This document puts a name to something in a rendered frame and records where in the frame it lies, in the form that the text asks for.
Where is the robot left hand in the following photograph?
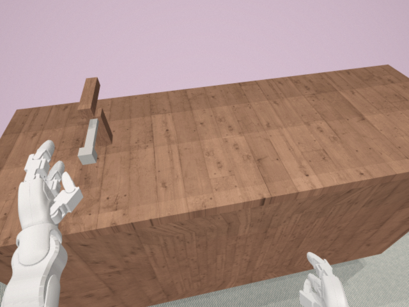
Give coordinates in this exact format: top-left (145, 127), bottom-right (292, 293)
top-left (18, 140), bottom-right (83, 230)

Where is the counter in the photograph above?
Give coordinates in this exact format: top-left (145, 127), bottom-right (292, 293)
top-left (0, 65), bottom-right (409, 307)

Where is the left robot forearm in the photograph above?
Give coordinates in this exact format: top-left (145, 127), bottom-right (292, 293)
top-left (1, 223), bottom-right (68, 307)

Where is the tap lever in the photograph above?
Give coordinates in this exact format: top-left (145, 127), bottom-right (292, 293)
top-left (78, 118), bottom-right (99, 165)

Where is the robot right hand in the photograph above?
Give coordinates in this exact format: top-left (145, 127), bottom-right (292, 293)
top-left (299, 252), bottom-right (349, 307)

